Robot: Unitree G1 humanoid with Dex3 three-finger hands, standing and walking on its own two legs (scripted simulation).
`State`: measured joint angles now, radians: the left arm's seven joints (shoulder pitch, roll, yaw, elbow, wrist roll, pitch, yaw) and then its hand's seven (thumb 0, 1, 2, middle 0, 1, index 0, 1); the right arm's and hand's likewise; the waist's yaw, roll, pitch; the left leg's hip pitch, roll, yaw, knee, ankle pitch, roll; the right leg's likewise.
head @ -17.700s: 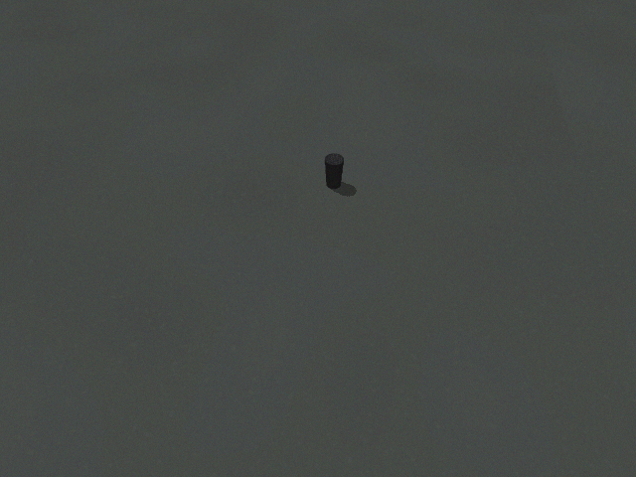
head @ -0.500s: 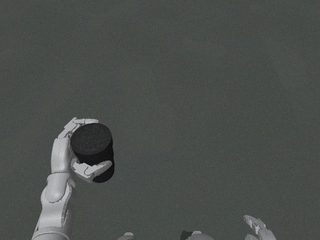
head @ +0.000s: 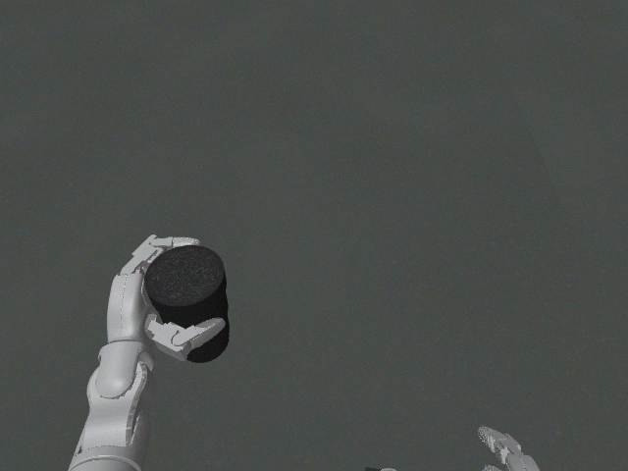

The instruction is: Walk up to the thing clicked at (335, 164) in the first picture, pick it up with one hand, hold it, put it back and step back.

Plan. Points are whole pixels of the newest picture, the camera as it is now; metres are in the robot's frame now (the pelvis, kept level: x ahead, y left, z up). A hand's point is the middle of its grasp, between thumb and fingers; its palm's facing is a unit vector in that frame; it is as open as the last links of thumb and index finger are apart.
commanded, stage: hold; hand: left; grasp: from the side
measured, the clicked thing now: (195, 310) +0.33 +0.16 +0.01
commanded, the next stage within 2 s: none
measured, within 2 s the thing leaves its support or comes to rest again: neither
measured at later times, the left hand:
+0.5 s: hand (188, 298) +0.32 +0.16 +0.06, palm faces +0.08 -1.00 -0.02, open 11.7 cm
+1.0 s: hand (183, 299) +0.32 +0.17 +0.06, palm faces +0.08 -1.00 -0.02, open 11.7 cm
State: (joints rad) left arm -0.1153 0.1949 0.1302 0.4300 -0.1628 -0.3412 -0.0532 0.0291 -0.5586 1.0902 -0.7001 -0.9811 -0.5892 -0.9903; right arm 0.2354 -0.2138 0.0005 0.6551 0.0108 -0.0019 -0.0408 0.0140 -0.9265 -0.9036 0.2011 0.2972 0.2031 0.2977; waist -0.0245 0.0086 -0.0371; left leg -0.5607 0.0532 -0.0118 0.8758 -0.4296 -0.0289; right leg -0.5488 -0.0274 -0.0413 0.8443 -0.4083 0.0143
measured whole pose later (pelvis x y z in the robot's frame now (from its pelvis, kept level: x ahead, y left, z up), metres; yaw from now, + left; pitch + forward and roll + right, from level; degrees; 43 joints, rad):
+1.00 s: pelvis -0.01 +0.00 +0.01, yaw +0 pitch +4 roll -1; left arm -0.12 0.19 0.13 0.46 -0.17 -0.37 -0.07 0.03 -0.55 1.09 -0.70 -0.98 -0.59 -0.99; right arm 0.23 -0.22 0.00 0.67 0.01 -0.01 -0.03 0.01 -0.92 -0.91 0.20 0.30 0.20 0.30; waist -0.02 0.01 -0.01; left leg -0.49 0.05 -0.01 0.81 -0.39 -0.03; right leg -0.49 -0.03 -0.04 0.79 -0.37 0.01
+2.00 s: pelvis -0.01 +0.00 +0.01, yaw +0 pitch +4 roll -1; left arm -0.12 0.19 0.12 0.45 -0.16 -0.36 -0.05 0.03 -0.55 1.09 -0.69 -1.00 -0.58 -1.00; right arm 0.23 -0.22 -0.01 0.68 0.01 -0.02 -0.03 0.01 -0.93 -0.91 0.20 0.30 0.20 0.30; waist -0.02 0.01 -0.02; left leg -0.50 0.05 -0.01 0.81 -0.39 -0.02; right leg -0.48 -0.03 -0.04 0.78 -0.37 0.02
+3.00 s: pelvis -0.05 +0.00 -0.15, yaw -1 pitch +27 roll -2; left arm -0.38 0.24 0.28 0.87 -0.14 -0.75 -0.07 0.03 -0.56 1.09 -0.71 -0.97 -0.60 -0.98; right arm 0.16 -0.26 -0.03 0.68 -0.05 -0.04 0.05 0.01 -0.91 -0.91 0.20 0.30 0.20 0.30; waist -0.07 0.00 -0.18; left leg -1.43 0.05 -0.06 1.58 -0.62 -0.04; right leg -1.42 -0.03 -0.04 1.55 -0.60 0.01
